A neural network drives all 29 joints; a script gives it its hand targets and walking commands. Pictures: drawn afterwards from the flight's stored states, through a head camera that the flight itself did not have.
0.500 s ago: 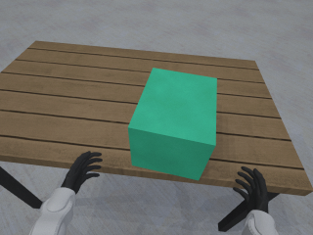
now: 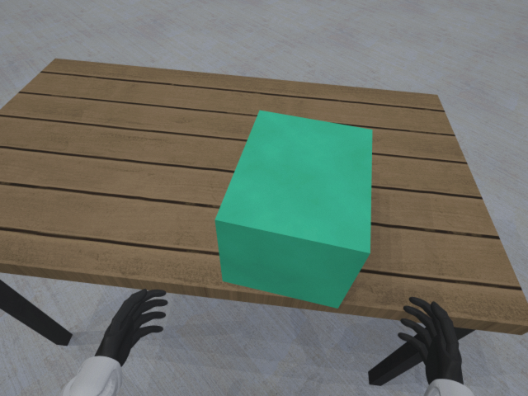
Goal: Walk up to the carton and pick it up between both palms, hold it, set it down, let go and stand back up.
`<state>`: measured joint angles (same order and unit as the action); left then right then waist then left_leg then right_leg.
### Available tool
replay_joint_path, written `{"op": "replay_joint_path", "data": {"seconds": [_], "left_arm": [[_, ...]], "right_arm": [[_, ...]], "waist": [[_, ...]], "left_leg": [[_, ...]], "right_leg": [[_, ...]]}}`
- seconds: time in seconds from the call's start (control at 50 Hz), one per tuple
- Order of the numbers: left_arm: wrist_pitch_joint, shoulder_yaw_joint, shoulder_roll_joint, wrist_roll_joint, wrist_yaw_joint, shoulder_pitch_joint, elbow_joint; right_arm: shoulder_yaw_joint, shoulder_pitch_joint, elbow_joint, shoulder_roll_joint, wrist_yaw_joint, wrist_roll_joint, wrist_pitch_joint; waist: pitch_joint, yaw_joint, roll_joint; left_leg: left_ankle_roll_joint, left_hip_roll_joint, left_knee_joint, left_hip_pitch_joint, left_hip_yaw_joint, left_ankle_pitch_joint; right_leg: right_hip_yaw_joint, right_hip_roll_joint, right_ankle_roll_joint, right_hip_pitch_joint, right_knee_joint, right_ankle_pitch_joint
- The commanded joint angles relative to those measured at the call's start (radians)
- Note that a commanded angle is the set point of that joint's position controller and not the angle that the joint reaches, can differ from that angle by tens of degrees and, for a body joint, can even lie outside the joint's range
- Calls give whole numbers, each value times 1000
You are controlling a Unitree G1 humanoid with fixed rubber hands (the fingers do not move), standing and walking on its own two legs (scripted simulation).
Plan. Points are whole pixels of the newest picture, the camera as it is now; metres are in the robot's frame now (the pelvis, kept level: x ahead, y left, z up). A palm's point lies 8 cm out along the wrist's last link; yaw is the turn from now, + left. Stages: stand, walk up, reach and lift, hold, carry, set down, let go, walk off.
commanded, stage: set down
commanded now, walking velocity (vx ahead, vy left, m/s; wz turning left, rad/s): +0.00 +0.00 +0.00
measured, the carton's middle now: (297, 205) +0.42 -0.05 +0.03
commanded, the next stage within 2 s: let go in 0.82 s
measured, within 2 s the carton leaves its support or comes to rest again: neither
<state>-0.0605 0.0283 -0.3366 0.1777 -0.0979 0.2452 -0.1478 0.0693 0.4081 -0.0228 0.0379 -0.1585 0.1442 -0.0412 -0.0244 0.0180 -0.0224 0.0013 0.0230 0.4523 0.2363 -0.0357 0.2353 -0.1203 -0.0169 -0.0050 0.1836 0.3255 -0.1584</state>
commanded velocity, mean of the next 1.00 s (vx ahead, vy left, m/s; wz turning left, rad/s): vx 0.00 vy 0.00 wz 0.00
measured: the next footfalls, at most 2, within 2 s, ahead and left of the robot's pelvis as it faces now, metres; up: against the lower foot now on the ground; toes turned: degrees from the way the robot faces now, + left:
none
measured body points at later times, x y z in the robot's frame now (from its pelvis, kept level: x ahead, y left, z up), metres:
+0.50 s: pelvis +0.01 +0.00 +0.00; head +0.04 +0.02 +0.45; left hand +0.20 +0.22 -0.06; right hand +0.17 -0.23 -0.04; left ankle +0.00 +0.12 -0.74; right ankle +0.01 -0.13 -0.74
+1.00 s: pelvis +0.01 +0.00 +0.00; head +0.03 +0.01 +0.45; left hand +0.17 +0.22 -0.09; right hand +0.18 -0.22 -0.09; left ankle +0.00 +0.12 -0.74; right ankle +0.01 -0.13 -0.74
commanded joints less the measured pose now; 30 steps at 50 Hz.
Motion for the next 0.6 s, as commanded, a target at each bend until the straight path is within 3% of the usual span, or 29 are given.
{"op": "replay_joint_path", "data": {"seconds": [0.0,0.02,0.04,0.08,0.1,0.14,0.16,0.18,0.2,0.22,0.24,0.26,0.28,0.3,0.38,0.4,0.42,0.44,0.48,0.5,0.52,0.54,0.58], "left_arm": [[24,-22,-46,-14,21,-43,48],[12,-14,-33,-38,27,-38,75],[9,-17,-38,-35,19,-35,54],[32,-30,-78,-6,16,-31,131],[23,-7,-51,-20,16,-13,88],[40,-34,-72,-22,23,-21,142],[21,-20,-38,-46,33,-12,82],[41,-28,-55,-25,27,-4,121],[9,-14,-25,-75,38,-9,18],[12,7,-19,-46,30,-16,29],[15,-17,-23,-60,32,-10,31],[14,-17,-31,-77,33,7,19],[21,-11,-49,-45,22,-13,38],[-4,-13,-24,-92,37,-8,-3],[17,-26,-32,-93,39,19,0],[-5,-22,14,-118,50,3,-77],[26,-16,-24,-83,36,17,-19],[31,-27,-35,-86,40,4,-34],[17,-21,-9,-131,59,-6,-68],[11,-20,-6,-128,52,13,-117],[4,-19,0,-138,61,-9,-104],[25,-31,-22,-123,62,-3,-75],[22,-18,-3,-128,63,-21,-132]], "right_arm": [[-72,-38,46,111,27,-51,51],[-65,-54,51,125,38,-47,53],[-70,-35,62,100,33,-46,56],[-90,-23,-50,74,22,-28,87],[-76,-11,46,102,33,-30,80],[-71,-18,4,102,31,-37,113],[-65,-29,106,124,52,-49,105],[-81,-17,8,78,38,-40,132],[-60,-50,159,148,62,-65,114],[-77,-45,118,108,60,-51,116],[-69,-46,91,111,57,-60,128],[-59,-28,129,112,60,-65,133],[-59,-14,111,84,50,-63,142],[-59,-68,203,124,69,-62,135],[-49,-52,216,133,79,-71,195],[-41,-100,297,175,100,-78,185],[-32,-43,242,99,84,-83,211],[-37,-65,263,108,85,-88,219],[-7,-114,374,151,109,-112,222],[-17,-93,395,148,111,-102,222],[-13,-123,381,155,119,-108,231],[-14,-105,366,144,113,-105,254],[-5,-136,440,141,121,-124,253]], "waist": [[-4,7,162],[15,-23,199],[4,-2,174],[43,-1,116],[16,7,142],[72,-15,129],[66,-14,166],[77,-20,125],[28,-22,168],[47,-8,144],[49,-24,116],[20,-1,142],[38,5,116],[30,-17,161],[68,2,116],[47,-13,177],[74,8,131],[73,8,110],[50,16,169],[35,8,144],[56,5,155],[74,13,118],[50,11,129]], "left_leg": [[56,10,-145,-97,16,-136],[65,26,-152,-105,-4,-114],[63,14,-146,-96,16,-119],[45,-1,-117,-100,40,-151],[56,8,-128,-107,14,-179],[53,-3,-97,-104,31,-215],[67,8,-113,-120,22,-224],[58,-4,-102,-108,42,-215],[66,5,-122,-130,28,-209],[67,7,-118,-122,34,-178],[57,3,-113,-106,41,-167],[58,2,-108,-97,39,-193],[55,-2,-111,-105,40,-164],[65,-2,-116,-118,52,-197],[72,-2,-84,-160,62,-310],[79,3,-97,-172,52,-318],[70,0,-95,-169,54,-269],[59,-5,-87,-146,67,-256],[69,6,-93,-145,54,-244],[65,1,-102,-132,70,-243],[65,0,-104,-144,76,-240],[67,8,-89,-138,69,-261],[58,2,-103,-138,70,-205]], "right_leg": [[117,9,38,-176,-11,23],[119,12,47,-205,-3,14],[123,14,42,-212,-20,24],[131,0,25,-229,-20,72],[113,6,25,-206,-7,75],[115,7,26,-218,-5,109],[106,22,33,-207,4,89],[125,7,23,-233,-12,123],[101,19,28,-195,-5,75],[108,24,32,-197,-19,58],[108,17,26,-223,-14,72],[108,21,32,-209,-15,76],[117,10,26,-216,-10,90],[104,20,34,-190,-13,69],[108,33,31,-193,-8,153],[92,53,41,-177,-9,116],[106,32,28,-212,-18,136],[97,30,33,-187,-17,118],[91,42,45,-170,-7,87],[85,46,41,-171,-12,79],[87,51,43,-178,-12,80],[91,51,42,-185,10,109],[89,45,37,-165,-5,72]]}}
